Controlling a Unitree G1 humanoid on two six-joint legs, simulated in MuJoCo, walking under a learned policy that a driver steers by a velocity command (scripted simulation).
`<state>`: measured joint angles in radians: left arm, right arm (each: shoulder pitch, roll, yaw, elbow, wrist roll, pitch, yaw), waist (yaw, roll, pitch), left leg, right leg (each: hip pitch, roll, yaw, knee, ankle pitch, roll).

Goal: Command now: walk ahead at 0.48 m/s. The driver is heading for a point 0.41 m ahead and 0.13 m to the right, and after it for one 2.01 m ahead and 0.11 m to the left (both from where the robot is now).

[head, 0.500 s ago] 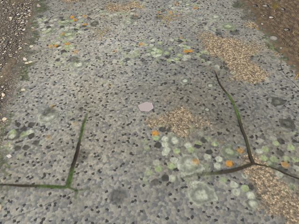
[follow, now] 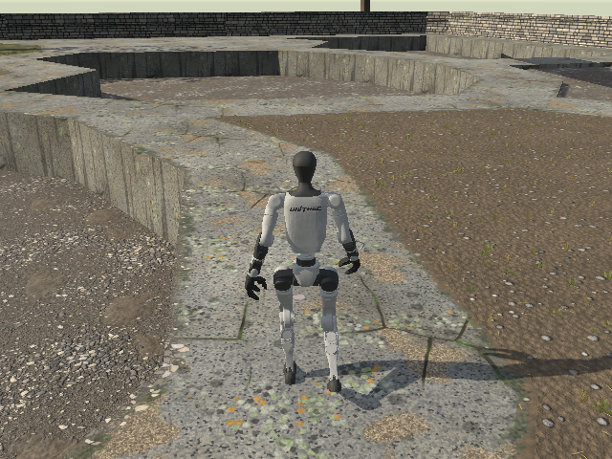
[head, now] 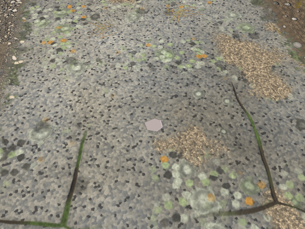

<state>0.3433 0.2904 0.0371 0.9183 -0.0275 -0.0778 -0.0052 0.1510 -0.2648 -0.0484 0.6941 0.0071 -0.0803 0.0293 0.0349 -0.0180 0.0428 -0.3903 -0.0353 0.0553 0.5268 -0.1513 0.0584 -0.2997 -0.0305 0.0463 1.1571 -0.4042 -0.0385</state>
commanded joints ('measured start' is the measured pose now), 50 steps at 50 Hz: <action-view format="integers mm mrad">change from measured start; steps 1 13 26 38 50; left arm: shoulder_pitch -20 -341 -19 2 40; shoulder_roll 104 33 160 161 143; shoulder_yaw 29 5 64 71 46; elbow -87 -190 -180 -194 -219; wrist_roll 9 18 15 4 -6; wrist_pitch -21 -11 0 13 16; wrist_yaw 3 -18 -29 19 21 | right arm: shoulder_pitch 62 216 108 -155 179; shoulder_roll -105 -172 -160 -77 -144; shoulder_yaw -31 -42 -15 -6 -45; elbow -20 108 37 -53 33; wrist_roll -18 7 24 -11 6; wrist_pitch -21 -19 -64 -35 -40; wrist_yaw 1 -28 -21 -28 -6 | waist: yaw -23 -99 54 31 -112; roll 89 54 -52 -58 147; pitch -77 30 -202 -32 -149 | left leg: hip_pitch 269 270 -397 -122 567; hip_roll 267 218 84 56 365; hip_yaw -381 -116 -154 -106 -697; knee -346 -425 774 55 -252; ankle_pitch -30 121 -253 267 -354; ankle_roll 172 147 -27 -122 167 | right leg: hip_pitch -304 -332 497 28 -486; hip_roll -115 -70 -239 -55 44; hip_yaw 48 -34 515 212 131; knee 38 -549 -867 -947 117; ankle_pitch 143 559 153 353 -60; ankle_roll -4 47 -263 -177 9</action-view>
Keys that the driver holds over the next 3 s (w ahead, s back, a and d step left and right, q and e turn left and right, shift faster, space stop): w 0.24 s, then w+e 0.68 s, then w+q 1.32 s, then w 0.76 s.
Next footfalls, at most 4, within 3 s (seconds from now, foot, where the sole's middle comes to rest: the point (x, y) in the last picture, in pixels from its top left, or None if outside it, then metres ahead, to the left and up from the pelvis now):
0.44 right None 0.42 -0.14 -0.77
0.92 left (162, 169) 0.74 0.00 -0.77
1.38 right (222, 149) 0.87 -0.30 -0.77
1.86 left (173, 102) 1.17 -0.06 -0.77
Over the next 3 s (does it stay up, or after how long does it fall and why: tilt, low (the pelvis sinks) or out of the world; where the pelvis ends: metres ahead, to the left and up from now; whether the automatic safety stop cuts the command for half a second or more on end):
stays up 1.60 0.03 0.01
